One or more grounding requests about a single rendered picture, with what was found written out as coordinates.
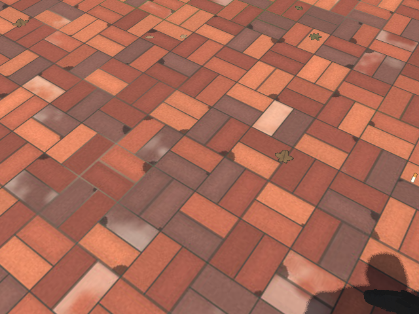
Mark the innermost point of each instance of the right robot hand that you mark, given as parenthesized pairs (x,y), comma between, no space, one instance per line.
(400,302)

